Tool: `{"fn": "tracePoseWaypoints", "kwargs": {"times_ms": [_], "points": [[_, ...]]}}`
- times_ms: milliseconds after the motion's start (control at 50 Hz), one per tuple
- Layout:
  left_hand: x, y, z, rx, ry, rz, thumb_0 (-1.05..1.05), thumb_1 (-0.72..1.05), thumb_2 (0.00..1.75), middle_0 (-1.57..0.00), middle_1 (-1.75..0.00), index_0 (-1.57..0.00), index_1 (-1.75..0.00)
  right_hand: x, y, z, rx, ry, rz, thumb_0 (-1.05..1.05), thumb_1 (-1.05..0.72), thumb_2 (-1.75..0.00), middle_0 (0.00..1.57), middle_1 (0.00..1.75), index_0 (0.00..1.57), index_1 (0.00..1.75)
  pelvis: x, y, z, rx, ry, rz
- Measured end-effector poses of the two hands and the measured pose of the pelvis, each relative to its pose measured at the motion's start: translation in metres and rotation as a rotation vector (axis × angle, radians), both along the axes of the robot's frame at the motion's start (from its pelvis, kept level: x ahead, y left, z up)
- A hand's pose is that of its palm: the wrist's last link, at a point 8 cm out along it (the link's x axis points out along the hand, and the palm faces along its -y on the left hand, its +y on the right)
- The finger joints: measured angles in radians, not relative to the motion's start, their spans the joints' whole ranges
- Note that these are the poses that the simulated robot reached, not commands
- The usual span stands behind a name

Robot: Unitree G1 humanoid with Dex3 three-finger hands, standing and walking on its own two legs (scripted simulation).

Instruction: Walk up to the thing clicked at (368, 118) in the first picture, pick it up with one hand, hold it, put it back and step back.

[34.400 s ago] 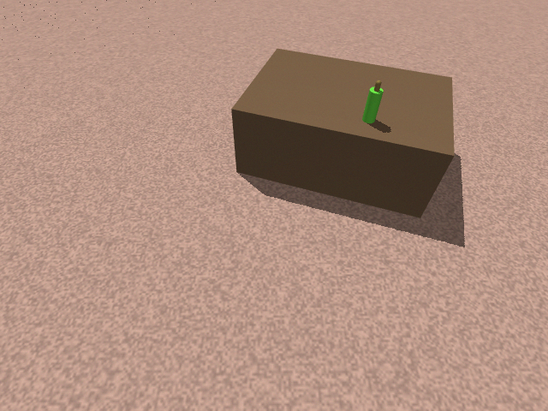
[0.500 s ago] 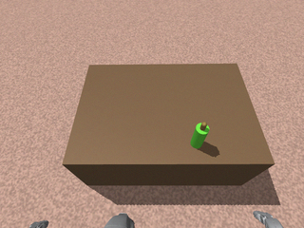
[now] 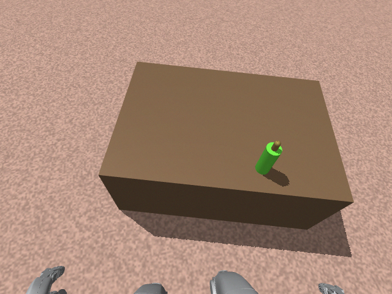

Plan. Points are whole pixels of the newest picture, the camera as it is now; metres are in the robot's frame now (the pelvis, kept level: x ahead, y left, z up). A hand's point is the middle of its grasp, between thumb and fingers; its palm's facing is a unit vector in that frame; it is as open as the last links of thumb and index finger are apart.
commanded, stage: step back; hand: right
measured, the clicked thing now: (269, 156) +0.58 -0.28 -0.28
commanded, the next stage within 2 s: none
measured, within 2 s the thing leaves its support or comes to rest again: neither
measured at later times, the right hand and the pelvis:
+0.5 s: hand out of the picture -0.08 -0.28 -0.16, palm faces +0.07 +0.94 -0.35, open 7.4 cm; pelvis -0.14 +0.00 +0.00, yaw -6 degrees
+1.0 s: hand out of the picture -0.18 -0.23 -0.12, palm faces +0.04 +0.90 -0.44, open 7.4 cm; pelvis -0.29 +0.04 +0.00, yaw -7 degrees
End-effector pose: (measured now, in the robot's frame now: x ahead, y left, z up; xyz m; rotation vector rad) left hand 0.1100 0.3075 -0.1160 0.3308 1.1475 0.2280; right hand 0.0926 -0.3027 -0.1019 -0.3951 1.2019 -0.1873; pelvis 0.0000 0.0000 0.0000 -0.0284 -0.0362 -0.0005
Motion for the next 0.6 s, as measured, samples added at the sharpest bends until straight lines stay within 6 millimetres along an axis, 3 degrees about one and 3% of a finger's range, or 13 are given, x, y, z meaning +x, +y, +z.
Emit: {"fn": "tracePoseWaypoints", "kwargs": {"times_ms": [140, 260, 340, 420, 520, 600], "points": [[-0.046, 0.006, 0.003, 0.008, 0.033, -0.03, 0.01, 0.9, 0.9, -0.2, -0.3, -0.21, -0.3, -0.01, 0.001, 0.017, -0.017, -0.109, -0.011, 0.01, -0.9, -0.9, 0.2, 0.3, 0.2, 0.3, -0.034, 0.003, 0.005, 0.002, 0.014, -0.061], [-0.088, 0.0, 0.0, 0.043, 0.073, -0.084, 0.01, 0.9, 0.9, -0.2, -0.3, -0.21, -0.3, -0.04, -0.011, 0.001, 0.011, -0.179, -0.036, 0.01, -0.9, -0.9, 0.2, 0.3, 0.2, 0.3, -0.075, -0.003, -0.008, 0.026, -0.003, -0.117], [-0.121, -0.011, 0.009, 0.057, 0.077, -0.094, 0.01, 0.9, 0.9, -0.2, -0.3, -0.21, -0.3, -0.079, -0.021, -0.017, 0.045, -0.156, -0.09, 0.01, -0.9, -0.9, 0.2, 0.3, 0.2, 0.3, -0.1, -0.008, -0.011, -0.007, -0.02, -0.102], [-0.145, -0.011, 0.027, 0.074, 0.078, -0.095, 0.01, 0.9, 0.89, -0.2, -0.3, -0.21, -0.3, -0.127, -0.02, -0.018, 0.068, -0.078, -0.133, 0.01, -0.9, -0.9, 0.2, 0.3, 0.2, 0.3, -0.117, -0.007, 0.001, 0.057, -0.008, -0.126], [-0.143, -0.002, 0.039, 0.1, 0.018, -0.109, 0.01, 0.9, 0.89, -0.21, -0.3, -0.21, -0.31, -0.192, -0.018, -0.022, 0.042, 0.03, -0.146, 0.01, -0.9, -0.9, 0.2, 0.3, 0.2, 0.3, -0.142, 0.002, 0.004, 0.054, 0.025, -0.089], [-0.139, 0.009, 0.035, 0.099, -0.072, -0.119, 0.01, 0.9, 0.89, -0.21, -0.3, -0.21, -0.3, -0.231, -0.007, -0.027, 0.012, 0.116, -0.123, 0.01, -0.9, -0.9, 0.2, 0.3, 0.2, 0.3, -0.167, 0.013, -0.002, 0.031, 0.026, -0.048]]}}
